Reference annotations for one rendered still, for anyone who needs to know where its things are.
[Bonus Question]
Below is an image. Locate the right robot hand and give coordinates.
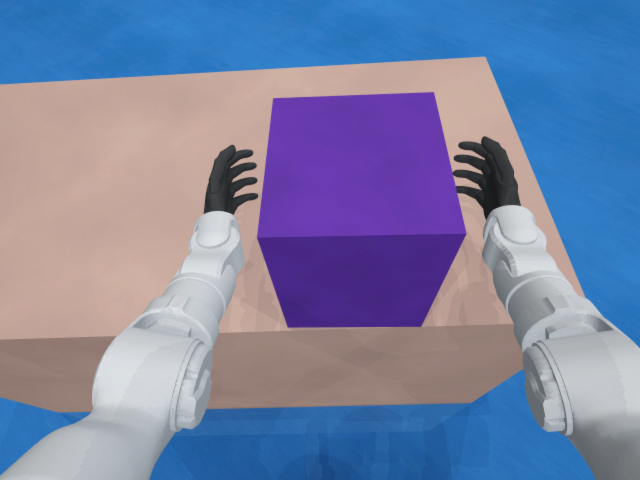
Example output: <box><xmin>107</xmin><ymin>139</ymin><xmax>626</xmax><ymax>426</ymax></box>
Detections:
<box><xmin>453</xmin><ymin>136</ymin><xmax>521</xmax><ymax>220</ymax></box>

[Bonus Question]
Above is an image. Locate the left robot forearm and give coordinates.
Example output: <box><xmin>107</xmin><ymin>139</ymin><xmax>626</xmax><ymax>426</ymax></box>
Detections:
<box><xmin>92</xmin><ymin>211</ymin><xmax>245</xmax><ymax>406</ymax></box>

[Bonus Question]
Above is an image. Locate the left robot upper arm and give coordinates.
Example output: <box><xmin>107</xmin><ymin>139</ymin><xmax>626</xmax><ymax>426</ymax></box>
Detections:
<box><xmin>0</xmin><ymin>327</ymin><xmax>213</xmax><ymax>480</ymax></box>

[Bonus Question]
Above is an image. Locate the left robot hand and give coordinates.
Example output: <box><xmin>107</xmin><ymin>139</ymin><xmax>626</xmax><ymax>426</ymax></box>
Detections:
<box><xmin>204</xmin><ymin>145</ymin><xmax>258</xmax><ymax>215</ymax></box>

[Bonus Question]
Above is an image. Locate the right robot forearm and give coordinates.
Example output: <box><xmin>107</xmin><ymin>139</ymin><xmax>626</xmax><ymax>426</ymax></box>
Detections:
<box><xmin>482</xmin><ymin>205</ymin><xmax>640</xmax><ymax>354</ymax></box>

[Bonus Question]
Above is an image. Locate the right robot upper arm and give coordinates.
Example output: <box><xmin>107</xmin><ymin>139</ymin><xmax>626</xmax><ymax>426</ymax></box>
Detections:
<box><xmin>523</xmin><ymin>330</ymin><xmax>640</xmax><ymax>480</ymax></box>

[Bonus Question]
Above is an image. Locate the pedestal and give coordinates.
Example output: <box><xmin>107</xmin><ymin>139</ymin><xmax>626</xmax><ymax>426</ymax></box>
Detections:
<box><xmin>0</xmin><ymin>57</ymin><xmax>585</xmax><ymax>413</ymax></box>

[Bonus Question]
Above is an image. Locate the carton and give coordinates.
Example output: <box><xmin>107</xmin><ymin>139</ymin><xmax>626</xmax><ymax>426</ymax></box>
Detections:
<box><xmin>257</xmin><ymin>92</ymin><xmax>467</xmax><ymax>328</ymax></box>

